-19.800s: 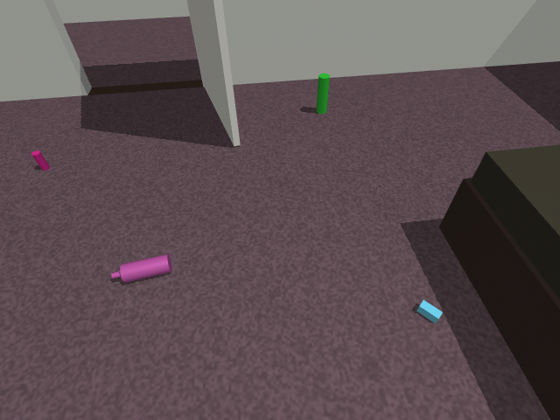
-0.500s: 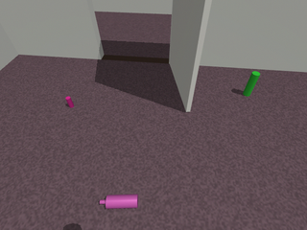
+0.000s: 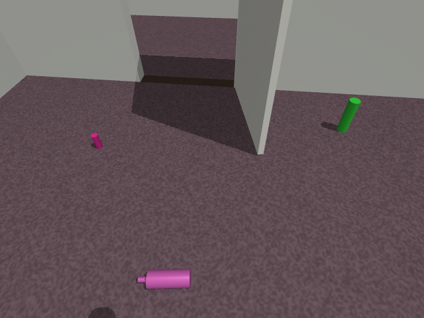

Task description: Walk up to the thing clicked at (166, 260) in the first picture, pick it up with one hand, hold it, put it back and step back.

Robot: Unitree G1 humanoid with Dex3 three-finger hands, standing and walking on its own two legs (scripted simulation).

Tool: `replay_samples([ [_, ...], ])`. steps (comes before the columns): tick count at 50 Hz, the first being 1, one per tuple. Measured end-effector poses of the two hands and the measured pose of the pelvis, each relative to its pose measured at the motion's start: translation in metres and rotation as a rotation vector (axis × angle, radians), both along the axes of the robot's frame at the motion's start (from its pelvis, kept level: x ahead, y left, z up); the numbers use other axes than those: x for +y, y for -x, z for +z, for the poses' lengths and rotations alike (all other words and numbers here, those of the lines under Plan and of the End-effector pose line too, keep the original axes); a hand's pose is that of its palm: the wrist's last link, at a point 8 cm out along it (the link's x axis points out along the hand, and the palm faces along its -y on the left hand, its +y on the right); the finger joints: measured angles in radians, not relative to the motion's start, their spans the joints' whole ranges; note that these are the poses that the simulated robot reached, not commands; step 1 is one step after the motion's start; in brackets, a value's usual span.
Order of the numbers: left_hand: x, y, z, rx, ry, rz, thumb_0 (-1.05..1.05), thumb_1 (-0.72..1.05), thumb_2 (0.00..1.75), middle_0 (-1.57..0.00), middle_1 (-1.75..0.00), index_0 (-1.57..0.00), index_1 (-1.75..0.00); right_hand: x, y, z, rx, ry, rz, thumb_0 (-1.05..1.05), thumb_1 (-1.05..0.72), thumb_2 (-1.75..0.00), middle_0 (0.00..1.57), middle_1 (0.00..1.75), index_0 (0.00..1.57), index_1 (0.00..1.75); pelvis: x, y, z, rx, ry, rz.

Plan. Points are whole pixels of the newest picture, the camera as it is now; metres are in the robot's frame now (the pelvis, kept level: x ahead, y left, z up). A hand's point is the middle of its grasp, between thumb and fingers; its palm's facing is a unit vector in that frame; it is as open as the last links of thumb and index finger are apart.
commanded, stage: stand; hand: left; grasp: from above
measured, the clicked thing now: (164, 278) +0.44 +0.25 -0.74
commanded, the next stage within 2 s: rise first in 0.44 s
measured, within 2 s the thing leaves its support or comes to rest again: neither
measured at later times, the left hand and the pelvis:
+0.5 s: hand out of the picture +0.07 +0.25 -0.16, palm faces -0.04 -0.94 -0.35, open 7.4 cm; pelvis +0.00 +0.00 +0.00, yaw +0 degrees
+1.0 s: hand out of the picture +0.15 +0.26 -0.19, palm faces -0.08 -0.91 -0.40, open 12.6 cm; pelvis +0.00 +0.01 -0.04, yaw -1 degrees
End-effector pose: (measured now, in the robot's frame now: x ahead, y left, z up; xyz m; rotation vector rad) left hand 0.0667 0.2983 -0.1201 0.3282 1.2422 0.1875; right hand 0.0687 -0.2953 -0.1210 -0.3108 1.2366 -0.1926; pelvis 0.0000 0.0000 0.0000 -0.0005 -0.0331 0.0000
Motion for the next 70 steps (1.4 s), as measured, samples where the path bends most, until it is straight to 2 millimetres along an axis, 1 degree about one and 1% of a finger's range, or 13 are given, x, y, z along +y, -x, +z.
replay_samples([
  [28, -0.003, -0.004, 0.0, -0.004, -0.001, -0.001, 0.01, 0.9, 0.9, -0.2, -0.3, -0.2, -0.3, -0.003, -0.001, 0.0, 0.002, 0.003, -0.001, 0.01, -0.91, -0.9, 0.2, 0.3, 0.2, 0.3, -0.003, -0.003, 0.0, 0.0, -0.001, -0.001],
  [29, -0.003, -0.006, 0.001, -0.02, 0.0, 0.008, 0.01, 0.9, 0.91, -0.2, -0.31, -0.2, -0.31, -0.002, -0.002, 0.0, -0.015, 0.003, -0.009, 0.01, -0.91, -0.9, 0.2, 0.3, 0.2, 0.3, -0.002, -0.003, -0.001, 0.012, 0.0, 0.001],
  [31, -0.007, -0.02, 0.001, -0.084, 0.007, 0.027, 0.01, 0.87, 0.92, -0.19, -0.35, -0.19, -0.35, 0.003, -0.007, 0.0, -0.074, 0.001, -0.007, 0.01, -0.92, -0.91, 0.2, 0.3, 0.2, 0.3, -0.002, 0.001, -0.003, 0.033, 0.001, 0.01],
  [34, -0.008, -0.044, -0.003, -0.117, 0.017, 0.021, 0.01, 0.77, 0.93, -0.17, -0.45, -0.16, -0.45, 0.013, -0.011, -0.002, -0.122, -0.014, -0.005, 0.01, -0.92, -0.91, 0.2, 0.3, 0.2, 0.3, -0.002, 0.006, -0.008, 0.073, 0.002, 0.014],
  [37, -0.006, -0.067, -0.01, -0.134, 0.013, -0.022, 0.01, 0.62, 0.95, -0.13, -0.6, -0.13, -0.6, 0.023, -0.013, -0.007, -0.156, -0.032, -0.01, 0.01, -0.92, -0.9, 0.2, 0.3, 0.2, 0.3, -0.002, 0.01, -0.016, 0.121, 0.002, 0.007],
  [39, -0.004, -0.078, -0.011, -0.152, 0.0, -0.045, 0.01, 0.5, 0.96, -0.1, -0.71, -0.11, -0.71, 0.029, -0.013, -0.01, -0.176, -0.045, -0.019, 0.01, -0.92, -0.9, 0.2, 0.3, 0.2, 0.3, -0.001, 0.01, -0.02, 0.14, 0.001, 0.0],
  [41, -0.004, -0.084, -0.012, -0.153, -0.016, -0.062, 0.01, 0.38, 0.96, -0.08, -0.81, -0.09, -0.8, 0.035, -0.013, -0.012, -0.19, -0.059, -0.032, 0.01, -0.91, -0.9, 0.2, 0.3, 0.2, 0.3, 0.001, 0.008, -0.023, 0.153, 0.0, -0.003],
  [45, -0.003, -0.084, -0.017, -0.118, -0.042, -0.077, 0.0, 0.1, 0.97, -0.06, -0.95, -0.07, -0.93, 0.043, -0.017, -0.015, -0.222, -0.076, -0.04, 0.01, -0.91, -0.9, 0.2, 0.3, 0.2, 0.3, 0.005, 0.005, -0.029, 0.177, 0.002, -0.007],
  [49, 0.0, -0.079, -0.029, -0.093, -0.055, -0.085, 0.0, -0.15, 0.97, -0.06, -1.02, -0.07, -1.0, 0.046, -0.028, -0.02, -0.266, -0.073, -0.021, 0.01, -0.91, -0.9, 0.2, 0.3, 0.2, 0.3, 0.008, 0.004, -0.04, 0.21, 0.006, -0.009],
  [54, 0.002, -0.076, -0.043, -0.105, -0.072, -0.119, 0.0, -0.36, 0.97, -0.07, -1.06, -0.07, -1.05, 0.048, -0.047, -0.029, -0.316, -0.053, 0.009, 0.01, -0.9, -0.9, 0.2, 0.3, 0.2, 0.3, 0.012, 0.002, -0.058, 0.257, 0.011, -0.008],
  [58, 0.002, -0.075, -0.052, -0.111, -0.089, -0.149, 0.0, -0.45, 0.98, -0.07, -1.06, -0.07, -1.06, 0.05, -0.063, -0.036, -0.356, -0.045, 0.031, 0.01, -0.9, -0.9, 0.2, 0.3, 0.2, 0.3, 0.013, 0.001, -0.07, 0.287, 0.018, -0.007],
  [63, 0.002, -0.072, -0.061, -0.11, -0.106, -0.173, 0.0, -0.5, 0.98, -0.08, -1.06, -0.07, -1.06, 0.057, -0.079, -0.042, -0.401, -0.046, 0.058, 0.01, -0.9, -0.9, 0.2, 0.3, 0.2, 0.3, 0.015, 0.001, -0.083, 0.316, 0.029, -0.004],
  [70, 0.002, -0.066, -0.071, -0.103, -0.128, -0.212, 0.0, -0.52, 0.97, -0.08, -1.07, -0.08, -1.06, 0.068, -0.092, -0.05, -0.454, -0.053, 0.091, 0.01, -0.91, -0.9, 0.2, 0.3, 0.2, 0.3, 0.018, 0.004, -0.098, 0.351, 0.04, -0.002],
])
